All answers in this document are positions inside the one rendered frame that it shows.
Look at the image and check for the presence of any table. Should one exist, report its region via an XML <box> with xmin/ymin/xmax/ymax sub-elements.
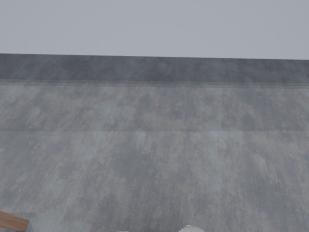
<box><xmin>0</xmin><ymin>211</ymin><xmax>29</xmax><ymax>231</ymax></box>

